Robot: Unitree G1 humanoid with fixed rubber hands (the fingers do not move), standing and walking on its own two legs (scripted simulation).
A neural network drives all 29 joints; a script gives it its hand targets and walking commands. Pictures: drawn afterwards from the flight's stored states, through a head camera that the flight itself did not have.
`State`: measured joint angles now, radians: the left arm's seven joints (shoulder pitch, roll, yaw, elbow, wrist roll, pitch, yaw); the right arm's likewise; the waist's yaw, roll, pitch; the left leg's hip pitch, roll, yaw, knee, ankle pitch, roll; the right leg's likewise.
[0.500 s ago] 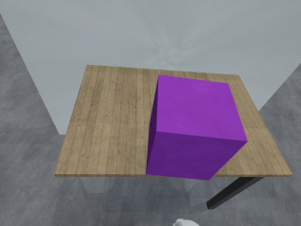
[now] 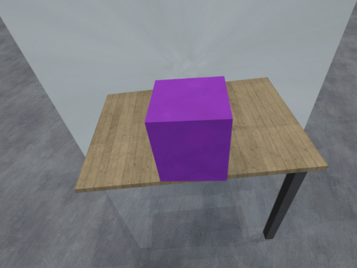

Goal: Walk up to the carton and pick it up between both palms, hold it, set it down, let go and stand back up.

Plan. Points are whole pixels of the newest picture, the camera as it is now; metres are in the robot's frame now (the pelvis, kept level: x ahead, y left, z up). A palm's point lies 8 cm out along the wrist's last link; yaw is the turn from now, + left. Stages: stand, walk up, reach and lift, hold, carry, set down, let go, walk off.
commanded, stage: walk up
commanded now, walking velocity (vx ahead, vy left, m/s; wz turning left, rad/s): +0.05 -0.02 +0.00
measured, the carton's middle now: (191, 130) +0.53 +0.01 +0.02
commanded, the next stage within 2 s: none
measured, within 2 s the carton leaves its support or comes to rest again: neither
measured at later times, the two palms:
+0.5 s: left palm out of the picture -0.09 +0.14 -0.07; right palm out of the picture +0.06 -0.33 -0.15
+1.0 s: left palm out of the picture +0.07 +0.17 -0.13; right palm (286, 230) +0.29 -0.24 -0.15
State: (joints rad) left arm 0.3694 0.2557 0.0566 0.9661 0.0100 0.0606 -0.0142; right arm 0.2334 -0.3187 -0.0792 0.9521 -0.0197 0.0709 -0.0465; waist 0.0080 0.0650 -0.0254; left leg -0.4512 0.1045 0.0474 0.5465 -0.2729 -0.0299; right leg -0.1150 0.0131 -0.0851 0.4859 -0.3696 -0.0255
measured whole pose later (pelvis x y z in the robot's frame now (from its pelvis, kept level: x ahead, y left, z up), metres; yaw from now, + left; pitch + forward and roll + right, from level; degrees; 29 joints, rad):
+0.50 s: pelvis +0.04 -0.08 +0.02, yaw +0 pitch +2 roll +6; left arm 0.57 0.13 -0.03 1.07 -0.01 -0.07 0.06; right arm 0.26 -0.28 -0.07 1.07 -0.02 0.07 0.02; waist 0.05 0.04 0.02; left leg -0.54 -0.02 0.04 1.13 -0.22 -0.08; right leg 0.00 0.02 -0.06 0.27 -0.29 -0.04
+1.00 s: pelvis +0.19 -0.02 -0.01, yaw +1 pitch -1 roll +2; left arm 0.51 0.10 -0.02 1.09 -0.02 -0.04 0.06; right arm 0.12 -0.18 -0.01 0.99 -0.02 -0.05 -0.02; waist 0.03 0.01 0.14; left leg -0.29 -0.05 0.19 0.58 -0.26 0.10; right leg -0.16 0.01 -0.03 1.14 -0.54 0.00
